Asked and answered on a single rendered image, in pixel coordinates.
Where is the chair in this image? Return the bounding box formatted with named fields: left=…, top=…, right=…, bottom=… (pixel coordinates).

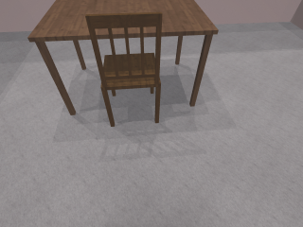
left=85, top=12, right=163, bottom=127

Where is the table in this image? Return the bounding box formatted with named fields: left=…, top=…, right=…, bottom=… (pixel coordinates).
left=27, top=0, right=219, bottom=115

